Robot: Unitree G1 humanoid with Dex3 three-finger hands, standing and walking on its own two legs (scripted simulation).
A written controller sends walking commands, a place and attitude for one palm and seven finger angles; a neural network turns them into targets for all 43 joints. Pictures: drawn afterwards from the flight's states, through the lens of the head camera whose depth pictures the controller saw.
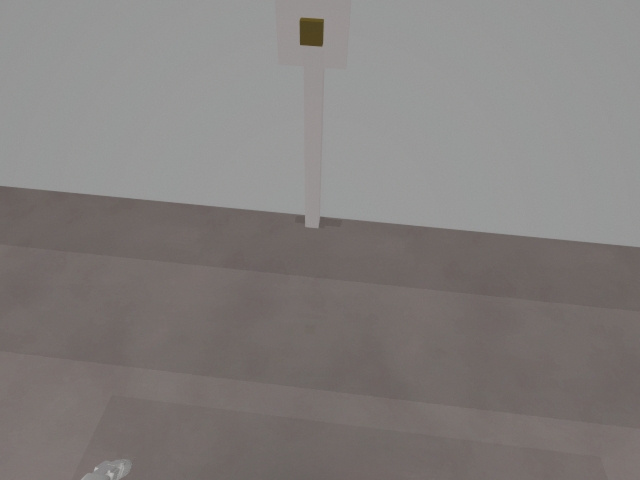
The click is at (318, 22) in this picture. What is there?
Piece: button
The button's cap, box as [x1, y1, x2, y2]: [300, 18, 323, 46]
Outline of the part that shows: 301,18 300,44 321,46 323,19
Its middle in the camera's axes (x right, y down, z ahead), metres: -0.03 -0.58 +1.09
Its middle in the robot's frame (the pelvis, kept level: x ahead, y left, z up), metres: +1.21 +0.09 +0.07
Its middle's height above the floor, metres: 0.84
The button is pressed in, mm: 0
